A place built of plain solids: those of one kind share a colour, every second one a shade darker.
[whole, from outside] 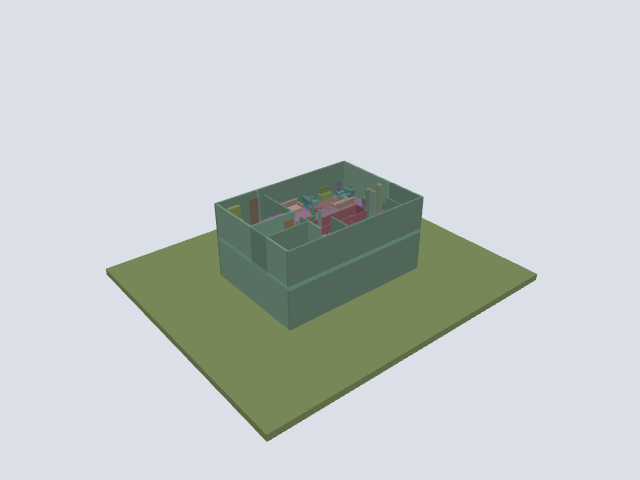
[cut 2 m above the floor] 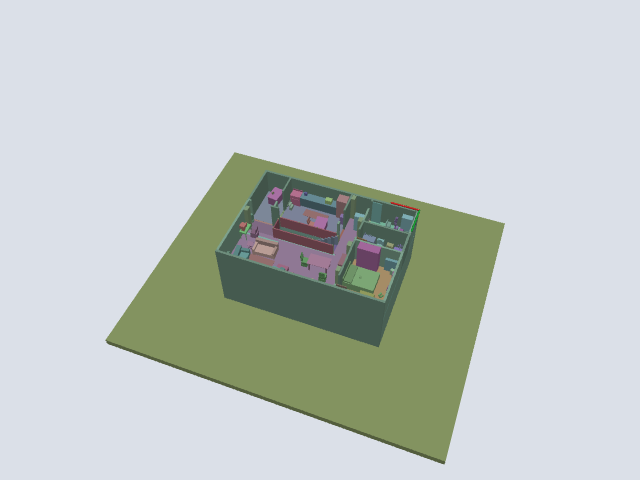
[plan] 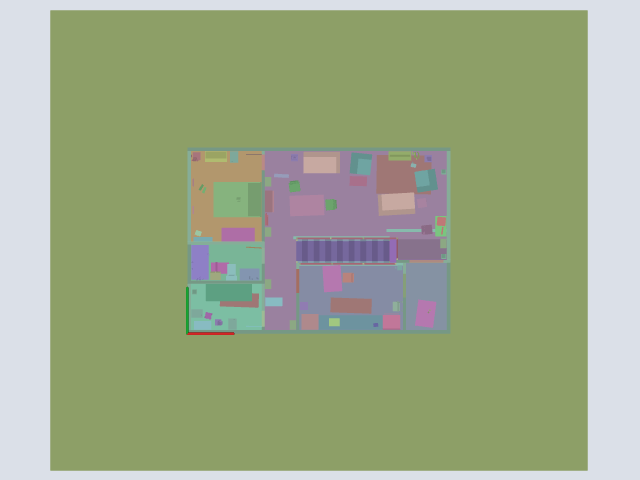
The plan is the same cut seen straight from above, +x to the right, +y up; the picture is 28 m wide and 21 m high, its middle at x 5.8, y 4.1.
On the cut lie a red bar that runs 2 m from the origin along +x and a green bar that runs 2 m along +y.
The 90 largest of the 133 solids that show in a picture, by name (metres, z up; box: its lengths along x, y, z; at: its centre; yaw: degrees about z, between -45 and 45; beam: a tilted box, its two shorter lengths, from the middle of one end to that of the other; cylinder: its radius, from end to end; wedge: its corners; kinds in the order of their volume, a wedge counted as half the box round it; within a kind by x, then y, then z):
{
 "under_1": {"box": [23.51, 20.15, 0.5], "at": [5.75, 4.08, -0.42]},
 "stair_1": {"box": [0.26, 1.03, 3.22], "at": [4.89, 3.62, 1.31]},
 "stair_2": {"box": [0.51, 1.03, 3.04], "at": [5.01, 3.62, 1.22]},
 "stair_3": {"box": [0.77, 1.03, 2.85], "at": [5.14, 3.62, 1.13]},
 "stair_4": {"box": [1.02, 1.03, 2.67], "at": [5.27, 3.62, 1.04]},
 "stair_5": {"box": [1.27, 1.03, 2.49], "at": [5.4, 3.62, 0.94]},
 "stair_6": {"box": [1.53, 1.03, 2.31], "at": [5.53, 3.62, 0.85]},
 "stair_7": {"box": [1.78, 1.03, 2.12], "at": [5.65, 3.62, 0.76]},
 "stair_8": {"box": [2.04, 1.03, 1.94], "at": [5.78, 3.62, 0.67]},
 "stair_9": {"box": [2.29, 1.03, 1.76], "at": [5.91, 3.62, 0.58]},
 "stair_10": {"box": [2.55, 1.03, 1.58], "at": [6.04, 3.62, 0.49]},
 "stair_11": {"box": [2.81, 1.03, 1.39], "at": [6.16, 3.62, 0.4]},
 "stair_12": {"box": [3.06, 1.03, 1.21], "at": [6.29, 3.62, 0.31]},
 "stair_13": {"box": [3.31, 1.03, 1.03], "at": [6.42, 3.62, 0.21]},
 "stair_14": {"box": [3.57, 1.03, 0.85], "at": [6.54, 3.62, 0.12]},
 "stair_15": {"box": [3.83, 1.03, 0.66], "at": [6.67, 3.62, 0.03]},
 "stair_16": {"box": [4.08, 1.03, 0.48], "at": [6.8, 3.62, -0.06]},
 "wall_1": {"box": [0.16, 2.03, 2.43], "at": [0.08, 1.18, 4.32]},
 "wall_2": {"box": [0.16, 1.58, 2.43], "at": [0.08, 3.11, 4.32]},
 "wall_3": {"box": [0.16, 7.83, 3.1], "at": [0.08, 4.08, 1.25]},
 "wall_4": {"box": [0.16, 3.96, 2.43], "at": [0.08, 6.01, 4.32]},
 "wall_5": {"box": [3.38, 0.13, 2.43], "at": [1.69, 2.25, 4.32]},
 "wall_6": {"box": [3.38, 0.13, 2.43], "at": [1.69, 3.96, 4.32]},
 "wall_7": {"box": [0.13, 1.19, 2.43], "at": [3.31, 1.59, 4.32]},
 "wall_8": {"box": [0.13, 0.74, 2.43], "at": [3.31, 2.69, 4.32]},
 "wall_9": {"box": [0.13, 3.12, 2.43], "at": [3.31, 5.59, 4.32]},
 "wall_10": {"box": [0.13, 1.62, 2.43], "at": [4.83, 0.97, 4.32]},
 "wall_11": {"box": [0.13, 0.27, 2.43], "at": [4.83, 2.96, 4.32]},
 "wall_12": {"box": [11.51, 0.16, 5.83], "at": [5.75, 0.08, 2.62]},
 "wall_13": {"box": [11.51, 0.16, 5.83], "at": [5.75, 8.07, 2.62]},
 "wall_14": {"box": [0.57, 0.13, 2.43], "at": [9.43, 3.17, 4.32]},
 "wall_15": {"box": [0.13, 1.43, 2.43], "at": [9.49, 0.87, 4.32]},
 "wall_16": {"box": [0.13, 0.48, 2.43], "at": [9.49, 2.86, 4.32]},
 "wall_17": {"box": [0.31, 0.13, 2.43], "at": [11.36, 3.17, 4.32]},
 "wall_18": {"box": [0.16, 2.94, 2.43], "at": [11.43, 1.63, 4.32]},
 "wall_19": {"box": [0.16, 4.76, 2.43], "at": [11.43, 5.61, 4.32]},
 "wall_20": {"box": [0.16, 3.41, 3.1], "at": [11.43, 6.29, 1.25]},
 "upper_floor_living_1": {"box": [1.38, 3.97, 0.16], "at": [4.07, 2.15, 3.02]},
 "upper_floor_living_2": {"box": [7.97, 3.86, 0.16], "at": [7.37, 6.06, 3.02]},
 "upper_floor_living_3": {"box": [2.21, 0.9, 0.16], "at": [10.24, 3.68, 3.02]},
 "upper_floor_kitchen_1": {"box": [4.54, 2.94, 0.16], "at": [7.16, 1.63, 3.02]},
 "upper_floor_bedroom_1": {"box": [3.09, 3.96, 0.16], "at": [1.71, 6.01, 3.02]},
 "fixture_wardrobe_bedroom_1": {"box": [1.46, 0.6, 2.2], "at": [2.22, 4.33, 4.15]},
 "floor_vestibule_1": {"box": [2.51, 1.35, 0.5], "at": [10.1, 3.77, -0.25]},
 "wall_band_1": {"box": [0.16, 7.83, 0.31], "at": [0.08, 4.08, 2.95]},
 "wall_band_2": {"box": [11.51, 0.16, 0.31], "at": [5.75, 0.08, 2.95]},
 "wall_band_3": {"box": [4.21, 0.13, 0.31], "at": [6.74, 4.2, 2.95]},
 "wall_band_4": {"box": [6.88, 0.13, 0.31], "at": [8.07, 3.04, 2.95]},
 "wall_band_5": {"box": [2.8, 0.13, 0.31], "at": [10.11, 4.51, 2.95]},
 "double_bed_1": {"box": [2.11, 1.55, 0.4], "at": [2.19, 5.87, 3.6]},
 "double_bed_2": {"box": [0.55, 1.45, 0.2], "at": [2.92, 5.87, 3.8]},
 "counter_run_1": {"box": [2.81, 0.61, 0.78], "at": [7.14, 0.47, 3.59]},
 "sofa_1": {"box": [1.6, 0.93, 0.34], "at": [5.88, 7.48, 3.38]},
 "sofa_2": {"box": [1.6, 0.23, 0.39], "at": [5.88, 7.84, 3.75]},
 "sofa_3": {"box": [1.6, 0.93, 0.34], "at": [9.15, 5.67, 3.38], "yaw": 3.3},
 "sofa_4": {"box": [1.6, 0.23, 0.39], "at": [9.17, 5.31, 3.75], "yaw": 3.3},
 "billy_1": {"box": [0.28, 0.42, 2.02], "at": [3.53, 2.17, 4.11]},
 "billy_2": {"box": [0.28, 0.42, 2.02], "at": [3.53, 4.45, 4.11]},
 "billy_3": {"box": [0.28, 0.42, 2.02], "at": [3.53, 6.65, 4.11]},
 "billy_4": {"box": [0.28, 0.42, 2.02], "at": [4.61, 0.38, 4.11]},
 "billy_5": {"box": [0.28, 0.42, 2.02], "at": [11.2, 3.95, 4.11]},
 "upper_floor_den_1": {"box": [3.09, 2.03, 0.16], "at": [1.71, 1.18, 3.02]},
 "fridge_1": {"box": [0.75, 0.7, 1.72], "at": [5.36, 0.52, 3.96]},
 "flat_shelf_1": {"box": [0.76, 0.39, 1.46], "at": [0.66, 0.36, 3.83]},
 "flat_shelf_2": {"box": [0.76, 0.39, 1.46], "at": [3.78, 1.4, 3.83]},
 "upper_floor_nook_1": {"box": [1.79, 2.94, 0.16], "at": [10.46, 1.63, 3.02]},
 "armchair_club_1": {"box": [0.33, 0.92, 0.38], "at": [7.3, 7.46, 3.71], "yaw": -5.7},
 "armchair_club_2": {"box": [0.9, 0.92, 0.35], "at": [7.59, 7.43, 3.35], "yaw": -5.7},
 "armchair_club_3": {"box": [0.9, 0.92, 0.35], "at": [10.44, 6.69, 3.35], "yaw": 8.7},
 "armchair_club_4": {"box": [0.33, 0.92, 0.38], "at": [10.73, 6.74, 3.71], "yaw": 8.7},
 "upper_floor_bath_1": {"box": [3.09, 1.58, 0.16], "at": [1.71, 3.11, 3.02]},
 "tall_cupboard_1": {"box": [0.96, 0.47, 0.89], "at": [1.25, 7.75, 3.55]},
 "tall_cupboard_2": {"box": [0.92, 0.3, 0.99], "at": [1.25, 7.82, 4.48]},
 "stair_guard_1": {"box": [4.38, 0.08, 0.95], "at": [6.95, 4.17, 3.58]},
 "stair_guard_2": {"box": [4.25, 0.08, 0.95], "at": [7.01, 3.06, 3.58]},
 "china_cabinet_1": {"box": [0.33, 0.95, 1.07], "at": [3.56, 5.79, 4.46]},
 "china_cabinet_2": {"box": [0.4, 0.95, 0.83], "at": [3.59, 5.79, 3.51]},
 "kitchen_table_1": {"box": [0.71, 1.06, 0.72], "at": [10.43, 0.88, 3.46], "yaw": -7.5},
 "rug_1": {"box": [1.7, 0.62, 0.08], "at": [2.27, 1.48, 3.07], "yaw": -1.9},
 "rug_2": {"box": [1.8, 0.65, 0.08], "at": [7.16, 1.23, 3.07], "yaw": -1.9},
 "rug_3": {"box": [2.4, 1.7, 0.08], "at": [9.47, 6.96, 3.07], "yaw": -0.8},
 "bathtub_1": {"box": [0.76, 1.52, 0.42], "at": [0.55, 3.12, 3.31]},
 "range_flat_1": {"box": [0.76, 0.65, 0.94], "at": [8.93, 0.49, 3.57]},
 "basin_vanity_1": {"box": [0.86, 0.53, 0.82], "at": [2.72, 2.6, 3.51]},
 "tv_board_1": {"box": [1.0, 0.4, 0.48], "at": [9.3, 7.78, 3.34]},
 "leaning_mirror_1": {"box": [0.83, 0.2, 1.12], "at": [0.69, 4.13, 3.66]},
 "hamper_1": {"box": [0.46, 0.36, 0.65], "at": [1.23, 2.52, 3.42]},
 "wall_foot_1": {"box": [0.16, 3.96, 0.17], "at": [0.08, 6.01, 3.03]},
 "trunk_1": {"box": [0.76, 0.43, 0.31], "at": [7.47, 6.67, 3.26], "yaw": -1.3},
 "bar_stool_1": {"box": [0.35, 0.35, 0.74], "at": [5.1, 1.21, 3.47]}
}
